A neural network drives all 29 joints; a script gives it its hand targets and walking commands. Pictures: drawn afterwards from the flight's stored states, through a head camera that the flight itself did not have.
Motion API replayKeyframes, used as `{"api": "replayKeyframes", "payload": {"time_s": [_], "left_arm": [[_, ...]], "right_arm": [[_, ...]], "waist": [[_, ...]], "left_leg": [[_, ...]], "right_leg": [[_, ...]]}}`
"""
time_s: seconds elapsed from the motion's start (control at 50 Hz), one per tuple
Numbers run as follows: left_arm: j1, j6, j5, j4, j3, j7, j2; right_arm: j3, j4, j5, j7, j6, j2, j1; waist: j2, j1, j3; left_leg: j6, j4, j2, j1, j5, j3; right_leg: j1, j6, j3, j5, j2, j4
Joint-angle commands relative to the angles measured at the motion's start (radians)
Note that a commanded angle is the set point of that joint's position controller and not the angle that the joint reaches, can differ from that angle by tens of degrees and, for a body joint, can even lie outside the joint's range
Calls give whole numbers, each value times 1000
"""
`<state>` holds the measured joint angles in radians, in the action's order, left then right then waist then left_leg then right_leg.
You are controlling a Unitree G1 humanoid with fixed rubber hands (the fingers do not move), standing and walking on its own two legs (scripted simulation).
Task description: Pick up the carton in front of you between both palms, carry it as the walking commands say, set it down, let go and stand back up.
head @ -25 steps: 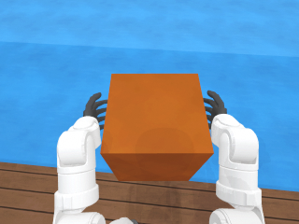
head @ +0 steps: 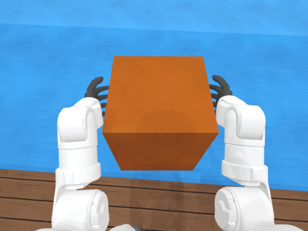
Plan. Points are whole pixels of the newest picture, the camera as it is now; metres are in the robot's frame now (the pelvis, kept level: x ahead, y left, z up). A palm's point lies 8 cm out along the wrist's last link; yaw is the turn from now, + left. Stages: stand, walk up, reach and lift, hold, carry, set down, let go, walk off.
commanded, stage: carry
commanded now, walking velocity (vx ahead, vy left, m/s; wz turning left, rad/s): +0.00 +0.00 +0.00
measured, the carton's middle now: (157, 119) +0.38 +0.00 +0.03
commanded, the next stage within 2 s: none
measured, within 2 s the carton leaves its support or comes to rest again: neither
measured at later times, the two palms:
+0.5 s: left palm (102, 106) +0.37 +0.12 +0.11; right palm (235, 105) +0.37 -0.18 +0.11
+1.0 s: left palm (99, 119) +0.33 +0.12 +0.12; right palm (242, 115) +0.33 -0.18 +0.12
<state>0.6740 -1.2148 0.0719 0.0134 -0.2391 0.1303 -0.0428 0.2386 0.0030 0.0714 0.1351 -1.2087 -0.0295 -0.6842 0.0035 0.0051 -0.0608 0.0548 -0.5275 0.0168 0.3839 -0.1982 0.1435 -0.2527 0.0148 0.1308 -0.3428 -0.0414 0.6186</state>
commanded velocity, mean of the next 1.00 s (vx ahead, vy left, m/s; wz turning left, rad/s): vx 0.00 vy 0.00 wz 0.00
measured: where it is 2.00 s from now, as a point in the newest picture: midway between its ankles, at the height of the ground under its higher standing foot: outside the picture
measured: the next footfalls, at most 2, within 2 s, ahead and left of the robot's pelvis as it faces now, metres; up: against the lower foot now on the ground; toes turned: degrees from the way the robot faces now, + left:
none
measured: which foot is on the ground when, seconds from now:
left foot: down 0.00-1.00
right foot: down 0.00-1.00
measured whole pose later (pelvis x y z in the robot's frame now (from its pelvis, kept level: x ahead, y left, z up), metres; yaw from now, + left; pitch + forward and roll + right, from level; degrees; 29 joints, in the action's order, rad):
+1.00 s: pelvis -0.02 -0.03 -0.01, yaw +0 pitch +1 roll +0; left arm 0.67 -1.23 0.06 -0.20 -0.20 0.13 -0.01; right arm 0.21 -0.22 0.06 0.13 -1.22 0.01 -0.68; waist 0.00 0.00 0.06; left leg 0.02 -0.54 0.04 0.35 -0.21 0.12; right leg -0.23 0.05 0.11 -0.35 0.00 0.57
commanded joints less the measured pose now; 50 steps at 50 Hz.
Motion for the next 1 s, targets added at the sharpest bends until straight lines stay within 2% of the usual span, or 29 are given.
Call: {"api": "replayKeyframes", "payload": {"time_s": [0.0,0.02,0.04,0.06,0.08,0.1,0.12,0.14,0.16,0.18,0.2,0.22,0.24,0.26,0.28,0.3,0.32,0.34,0.36,0.38,0.4,0.42,0.44,0.48,0.54,0.64,0.72,0.98], "left_arm": [[697,16,-426,109,720,-233,-1051],[686,17,-421,105,722,-233,-1051],[676,17,-416,99,718,-234,-1042],[672,17,-410,94,715,-235,-1031],[669,15,-408,86,709,-238,-1021],[658,12,-411,74,705,-243,-1017],[643,12,-415,63,701,-249,-1015],[639,13,-421,62,699,-254,-1014],[654,15,-429,71,703,-257,-1018],[671,17,-430,78,707,-259,-1019],[682,19,-430,86,714,-260,-1020],[687,21,-430,89,720,-261,-1021],[685,21,-432,82,724,-261,-1024],[683,19,-433,72,729,-261,-1029],[696,19,-432,72,732,-260,-1029],[708,19,-433,71,735,-258,-1036],[711,19,-439,67,734,-257,-1043],[719,19,-440,62,729,-253,-1038],[709,18,-438,51,718,-250,-1032],[687,14,-432,30,703,-250,-1032],[694,21,-425,18,699,-250,-1041],[702,21,-425,11,694,-252,-1039],[703,19,-430,5,691,-254,-1044],[684,17,-428,-18,678,-257,-1044],[676,18,-420,-50,657,-258,-1043],[722,23,-426,-59,646,-256,-1057],[742,23,-434,-59,640,-250,-1064],[743,20,-435,-98,614,-250,-1078]], "right_arm": [[-736,87,-445,-239,9,-1080,-684],[-742,81,-448,-241,9,-1081,-683],[-747,72,-450,-243,10,-1081,-680],[-752,64,-452,-246,10,-1082,-672],[-753,55,-450,-246,12,-1079,-653],[-751,51,-446,-245,15,-1074,-644],[-749,53,-439,-243,17,-1077,-640],[-749,62,-436,-240,17,-1084,-653],[-748,68,-436,-238,18,-1090,-671],[-747,66,-436,-239,17,-1091,-681],[-746,62,-438,-240,17,-1089,-679],[-741,53,-438,-243,16,-1088,-671],[-734,41,-436,-247,14,-1083,-663],[-720,17,-427,-251,14,-1066,-648],[-717,-5,-422,-255,17,-1063,-619],[-716,-7,-429,-259,20,-1072,-616],[-711,1,-436,-261,22,-1076,-633],[-713,4,-443,-263,21,-1084,-653],[-714,0,-449,-264,21,-1085,-651],[-713,-9,-448,-265,21,-1080,-636],[-717,15,-450,-267,20,-1085,-677],[-721,18,-456,-267,17,-1090,-707],[-717,21,-460,-266,17,-1087,-719],[-703,-7,-453,-262,15,-1086,-704],[-677,-58,-440,-263,12,-1084,-677],[-649,-93,-439,-266,16,-1096,-693],[-635,-98,-441,-263,15,-1098,-705],[-607,-116,-432,-256,11,-1095,-713]], "waist": [[-79,21,633],[-138,22,619],[-147,15,610],[-128,11,606],[-62,10,611],[41,2,619],[170,-16,618],[236,-44,586],[224,-60,559],[196,-60,542],[177,-48,531],[165,-26,531],[137,6,545],[41,24,584],[-79,39,635],[-181,50,627],[-215,36,610],[-175,20,600],[-146,4,605],[-111,-7,603],[5,-16,564],[64,-9,546],[75,-11,537],[67,-12,541],[52,-9,551],[14,-9,522],[7,-9,504],[4,-9,492]], "left_leg": [[101,-74,142,-566,1051,-142],[122,-87,172,-635,1165,-174],[122,-104,176,-638,1174,-167],[105,-115,156,-571,1090,-142],[80,-119,118,-432,883,-107],[49,-133,72,-234,582,-61],[14,-138,9,-13,186,0],[-18,-129,-45,156,-116,28],[-26,-121,-48,202,-169,17],[-25,-87,-46,176,-142,6],[-23,-23,-38,107,-57,3],[-19,61,-23,-7,84,5],[-1,95,1,-179,291,-7],[60,-16,99,-398,781,-99],[143,-81,209,-584,1150,-210],[189,-62,258,-658,1288,-271],[187,-42,263,-652,1211,-277],[152,-45,237,-585,1059,-230],[105,-39,205,-472,833,-184],[60,-27,170,-338,566,-159],[23,-26,113,-257,314,-112],[3,-25,94,-216,186,-104],[-4,-32,89,-198,174,-98],[3,-55,93,-212,270,-102],[14,-64,114,-233,373,-114],[5,-38,121,-231,302,-122],[2,-16,124,-233,267,-129],[0,21,131,-224,223,-137]], "right_leg": [[-36,-7,-38,352,-20,-19],[-101,-10,-37,105,9,-110],[-77,-14,-34,104,16,-222],[19,-18,-25,253,17,-268],[171,-15,-32,528,-5,-244],[358,-6,-50,900,-55,-159],[539,28,-95,1299,-134,-61],[645,83,-136,1488,-182,-31],[658,120,-156,1495,-201,-27],[626,130,-153,1412,-196,-28],[567,117,-125,1299,-178,-23],[480,90,-84,1179,-153,-3],[342,61,-54,1042,-127,32],[145,21,-34,747,-87,86],[-31,-14,-61,374,-51,111],[-145,-18,-73,-57,8,102],[-162,-5,-107,-204,-1,-17],[-71,1,-97,-126,-9,-137],[64,4,-86,34,-20,-218],[183,9,-98,187,-44,-194],[178,36,-152,492,-115,-121],[198,55,-152,675,-146,-97],[210,60,-147,752,-154,-82],[198,53,-140,765,-142,-65],[175,41,-126,680,-120,-57],[134,40,-131,525,-115,-86],[109,38,-134,418,-108,-110],[75,40,-139,290,-100,-140]]}}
